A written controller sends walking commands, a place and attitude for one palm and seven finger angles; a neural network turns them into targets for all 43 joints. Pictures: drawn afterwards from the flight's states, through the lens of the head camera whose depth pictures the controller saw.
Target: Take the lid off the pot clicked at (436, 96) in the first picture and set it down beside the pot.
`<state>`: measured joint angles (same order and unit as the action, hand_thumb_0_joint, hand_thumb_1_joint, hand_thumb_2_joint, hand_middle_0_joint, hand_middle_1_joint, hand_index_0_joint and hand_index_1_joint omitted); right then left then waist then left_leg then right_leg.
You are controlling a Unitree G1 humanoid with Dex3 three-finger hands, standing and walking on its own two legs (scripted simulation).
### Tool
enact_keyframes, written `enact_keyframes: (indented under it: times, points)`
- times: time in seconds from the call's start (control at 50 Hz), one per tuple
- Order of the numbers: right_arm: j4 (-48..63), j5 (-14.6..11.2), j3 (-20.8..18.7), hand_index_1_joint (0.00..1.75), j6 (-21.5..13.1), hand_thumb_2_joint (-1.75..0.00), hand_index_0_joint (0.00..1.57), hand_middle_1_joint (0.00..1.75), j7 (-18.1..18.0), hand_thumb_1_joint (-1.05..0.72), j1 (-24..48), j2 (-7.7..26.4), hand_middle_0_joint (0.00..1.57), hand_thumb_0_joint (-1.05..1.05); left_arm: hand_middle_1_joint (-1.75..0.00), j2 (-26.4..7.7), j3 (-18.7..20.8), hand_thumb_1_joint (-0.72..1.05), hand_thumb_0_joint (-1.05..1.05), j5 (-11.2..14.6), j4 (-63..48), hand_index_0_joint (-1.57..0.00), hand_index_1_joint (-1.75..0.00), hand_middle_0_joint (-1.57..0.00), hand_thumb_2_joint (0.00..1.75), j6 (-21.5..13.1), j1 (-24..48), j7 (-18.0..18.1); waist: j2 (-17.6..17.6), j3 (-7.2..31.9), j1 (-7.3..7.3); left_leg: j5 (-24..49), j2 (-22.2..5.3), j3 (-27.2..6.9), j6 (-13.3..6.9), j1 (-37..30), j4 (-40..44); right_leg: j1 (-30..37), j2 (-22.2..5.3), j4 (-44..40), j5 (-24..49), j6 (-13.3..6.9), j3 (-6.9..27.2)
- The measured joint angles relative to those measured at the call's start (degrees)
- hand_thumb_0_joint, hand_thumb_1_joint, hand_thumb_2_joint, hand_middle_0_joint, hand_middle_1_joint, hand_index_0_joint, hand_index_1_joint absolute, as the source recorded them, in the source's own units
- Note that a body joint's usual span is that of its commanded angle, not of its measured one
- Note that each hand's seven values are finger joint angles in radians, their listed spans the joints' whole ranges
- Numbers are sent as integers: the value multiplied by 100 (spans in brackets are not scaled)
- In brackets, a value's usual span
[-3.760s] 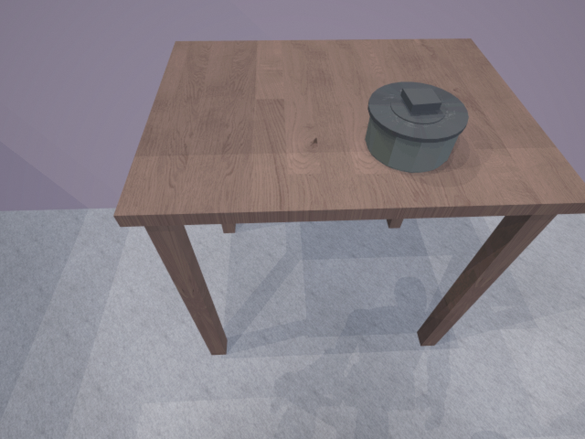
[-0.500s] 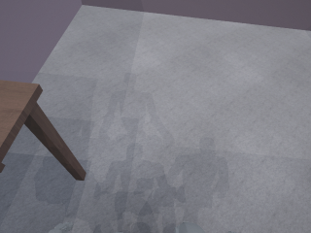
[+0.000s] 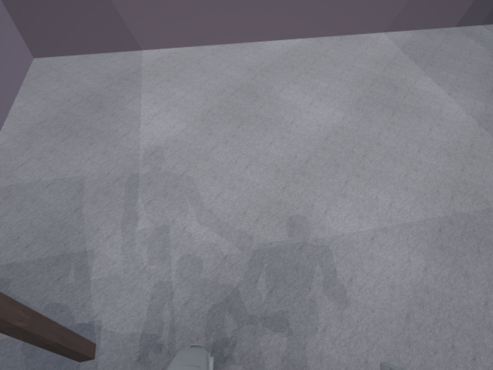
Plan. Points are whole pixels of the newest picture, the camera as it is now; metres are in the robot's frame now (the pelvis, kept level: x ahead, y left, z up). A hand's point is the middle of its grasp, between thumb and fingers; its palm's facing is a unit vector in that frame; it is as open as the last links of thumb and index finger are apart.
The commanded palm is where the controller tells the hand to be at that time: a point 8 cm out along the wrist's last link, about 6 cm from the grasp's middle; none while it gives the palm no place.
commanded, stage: walk to a spot facing it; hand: left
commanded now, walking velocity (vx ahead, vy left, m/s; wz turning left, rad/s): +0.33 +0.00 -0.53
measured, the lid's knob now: out of the picture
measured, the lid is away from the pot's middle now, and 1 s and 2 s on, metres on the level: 0.00 0.00 0.00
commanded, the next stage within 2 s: turn to face it in 0.66 s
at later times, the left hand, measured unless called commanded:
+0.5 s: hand (187, 256) +0.36 +0.17 -0.16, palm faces -0.33 -0.93 -0.15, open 7.4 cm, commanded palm none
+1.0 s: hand (239, 199) +0.54 +0.07 -0.17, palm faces -0.41 -0.89 -0.22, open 7.3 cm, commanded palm none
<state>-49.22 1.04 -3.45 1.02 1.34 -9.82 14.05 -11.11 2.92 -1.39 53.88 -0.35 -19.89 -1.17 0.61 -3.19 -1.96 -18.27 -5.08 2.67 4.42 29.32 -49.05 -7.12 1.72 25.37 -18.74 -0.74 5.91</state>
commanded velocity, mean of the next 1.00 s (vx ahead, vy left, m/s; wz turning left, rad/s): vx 0.20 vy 0.00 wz -0.27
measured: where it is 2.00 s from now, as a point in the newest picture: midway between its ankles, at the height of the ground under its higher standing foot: (286, 322)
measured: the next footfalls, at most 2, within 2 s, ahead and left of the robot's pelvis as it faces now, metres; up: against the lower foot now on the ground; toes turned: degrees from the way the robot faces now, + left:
left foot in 0.10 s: +0.14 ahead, +0.14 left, +0.00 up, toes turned +1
right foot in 0.64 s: +0.36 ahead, -0.15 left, +0.00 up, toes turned -31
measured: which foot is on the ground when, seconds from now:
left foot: up 0.00-0.08, down 0.10-0.64, up 0.66-1.00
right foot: down 0.00-0.10, up 0.12-0.62, down 0.64-1.00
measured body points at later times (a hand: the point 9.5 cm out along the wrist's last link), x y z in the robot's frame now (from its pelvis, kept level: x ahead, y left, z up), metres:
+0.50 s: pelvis +0.18 +0.03 +0.00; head +0.23 +0.03 +0.45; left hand +0.38 +0.22 -0.15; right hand +0.05 -0.18 -0.13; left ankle +0.10 +0.14 -0.74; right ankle +0.25 -0.15 -0.67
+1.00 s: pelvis +0.38 -0.07 -0.01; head +0.41 -0.08 +0.44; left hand +0.56 +0.11 -0.15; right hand +0.36 -0.32 -0.15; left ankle +0.52 +0.01 -0.70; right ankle +0.32 -0.13 -0.74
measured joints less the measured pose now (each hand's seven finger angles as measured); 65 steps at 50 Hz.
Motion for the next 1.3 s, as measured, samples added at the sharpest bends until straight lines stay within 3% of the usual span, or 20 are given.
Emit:
enact_keyframes:
  times: [0.08, 0.12, 0.18, 0.26, 0.38, 0.48, 0.58, 0.62, 0.64, 0.68, 0.72, 0.76, 0.84, 0.9, 0.98, 1.06, 1.1, 1.14, 1.2, 1.3]
  points:
    - [133, -22, 82, 30, -198, -90, 20, 29, -33, -91, 106, -107, 20, 1, -30, -58, 69, 90, 1, 2, 102, -20, -30, -20, 89, 24, -233, 5, 139, 33, -125, 86, 211, 103, -101, -632, 1301, 44, 0, 386, -428, 144, 287]
    - [187, 16, 150, 30, -365, -90, 20, 29, -97, -91, 144, -185, 20, 0, -30, -120, 138, 91, 1, 41, 183, -20, -30, -20, 89, 81, -238, -9, 221, -5, -102, 262, 219, 216, -393, -748, 1301, -378, 44, 1583, -815, 78, 286]
    - [168, 58, 266, 30, -399, -90, 20, 29, -142, -91, -22, -359, 20, 0, -29, -245, 221, 91, 1, 0, 279, -20, -30, -20, 89, 170, -43, -43, 304, -56, -38, 97, 140, 453, -609, -1063, 1234, -1266, -12, 3680, -698, 45, -172]
    - [-104, 31, 337, 30, -396, -90, 20, 29, -190, -91, -489, -549, 20, 0, -29, -361, 307, 91, 1, -57, 103, -19, -30, -19, 89, 189, 320, -135, 307, -16, 4, 193, 83, 681, -593, -1689, 1958, -2215, -317, 4614, 128, 135, -644]
    - [-514, -25, 241, 30, -418, -90, 20, 30, -267, -93, -1105, -466, 20, 0, -29, -304, 334, 91, 1, -74, -146, -19, -30, -19, 90, 248, 786, -186, 222, 28, 131, 94, 82, 1181, -574, -2412, 2656, -3104, -654, 4420, 849, 302, -729]
    - [-743, 8, 252, 30, -427, -90, 20, 29, -265, -92, -1524, -455, 20, 0, -29, -220, 262, 92, 1, -78, -201, -19, -30, -19, 90, 316, 1274, -218, 144, -127, 366, -193, 36, 1556, -444, -2933, 2893, -3225, -765, 3287, 1016, 324, -1039]
    - [-933, 45, 265, 30, -383, -90, 20, 29, -233, -91, -1854, -491, 20, 0, -29, -106, 142, 91, 1, -58, -316, -19, -30, -19, 90, 235, 1815, -241, 3, -371, 625, -701, -162, 1863, -169, -3335, 2728, -2759, -489, 1731, 812, 55, -1452]
    - [-1021, 28, 263, 30, -334, -90, 20, 29, -206, -91, -1979, -523, 20, 0, -29, -90, 102, 91, 1, -64, -385, -19, -30, -19, 90, 106, 1923, -238, -19, -428, 643, -1014, -358, 1953, -67, -3334, 2117, -2330, -259, 1203, 744, -130, -1609]
    - [-1053, -4, 266, 30, -299, -90, 20, 29, -178, -91, -2075, -563, 20, 0, -29, -117, 71, 91, 1, -70, -417, -19, -30, -19, 90, 6, 1921, -238, 54, -404, 637, -1115, -470, 1918, -38, -3155, 1399, -2029, -215, 924, 932, -315, -1641]
    - [-1081, -85, 274, 30, -169, -90, 20, 29, -158, -91, -1948, -562, 20, 0, -29, -112, 58, 91, 0, -4, -452, -19, -30, -19, 90, -166, 1896, -146, 71, -455, 560, -1321, -531, 1207, -34, -2299, -829, -2061, -110, 1338, 811, -613, -1560]
    - [-1011, -104, 237, 30, -92, -90, 20, 29, -190, -91, -1604, -542, 20, 1, -29, -102, 38, 91, 0, 79, -410, -19, -30, -19, 89, -170, 1793, -66, 38, -554, 590, -1117, -450, 557, -72, -1449, -2355, -1828, 9, 1400, 473, -631, -1487]
    - [-839, -74, 208, 30, -80, -90, 20, 29, -202, -91, -1212, -515, 20, 1, -29, -90, 26, 91, 0, 105, -318, -19, -30, -19, 89, -140, 1602, 0, 26, -551, 569, -738, -465, 263, -67, -746, -2764, -1530, 119, 1129, 445, -527, -1354]
    - [-420, -16, 183, 30, -136, -90, 20, 29, -243, -91, -444, -439, 20, 1, -29, -3, 39, 92, 0, 59, -63, -20, -30, -20, 89, -132, 1213, 121, -53, -425, 515, -342, -542, -8, -42, 245, -2010, -1069, 240, 561, 545, -517, -1085]
    - [-268, -23, 187, 30, -186, -90, 20, 29, -251, -91, -99, -413, 20, 0, -29, -13, 53, 94, -1, 34, 100, -20, -30, -20, 89, -127, 1032, 182, -131, -264, 457, 57, -479, -52, -53, 550, -1254, -791, 228, 321, 490, -452, -1014]
    - [-343, -47, 215, 30, -190, -90, 19, 29, -216, -91, 1, -443, 19, 0, -29, -1, 19, 93, 0, 15, 228, -20, -30, -20, 89, -116, 873, 196, -162, -35, 342, 439, -257, 72, -96, 290, -120, -404, 147, 247, 213, -328, -1129]
    - [-489, -35, 247, 30, -145, -90, 20, 29, -153, -91, -126, -493, 20, 0, -29, 25, 9, 92, 0, 24, 215, -20, -30, -20, 89, -75, 746, 222, -82, 99, 221, 831, 26, 280, -184, -420, 966, -126, -3, 608, -324, -156, -1409]
    - [-502, 5, 244, 30, -143, -90, 20, 29, -136, -91, -179, -529, 20, 0, -29, 12, 41, 92, 0, 69, 198, -20, -30, -20, 89, -15, 723, 238, 62, 117, 204, 457, 242, 291, -620, -578, 1084, -363, -207, 1426, -687, 18, -1463]
    - [-488, 17, 272, 30, -101, -90, 20, 29, -145, -91, -142, -561, 20, 0, -29, -4, 60, 92, 0, 78, 165, -20, -30, -20, 89, 80, 757, 268, 160, 12, 150, 316, 367, 294, -813, -586, 992, -859, -268, 2689, -1260, 194, -1196]
    - [-421, 0, 232, 30, -42, -90, 20, 29, -213, -92, -119, -541, 20, 0, -29, -5, 102, 91, 0, 39, 145, -19, -30, -19, 89, 195, 830, 249, 149, -103, 155, 500, 481, 220, -842, -684, 1285, -1541, -346, 3844, -1091, 357, -912]
    - [-379, -18, 172, 30, 38, -90, 20, 30, -191, -92, -163, -425, 20, 0, -29, -61, 180, 91, 0, 19, 27, -19, -30, -19, 89, 284, 871, 207, 59, -136, 188, 862, 604, -21, -833, -820, 1920, -2083, -539, 3902, -446, 499, -601]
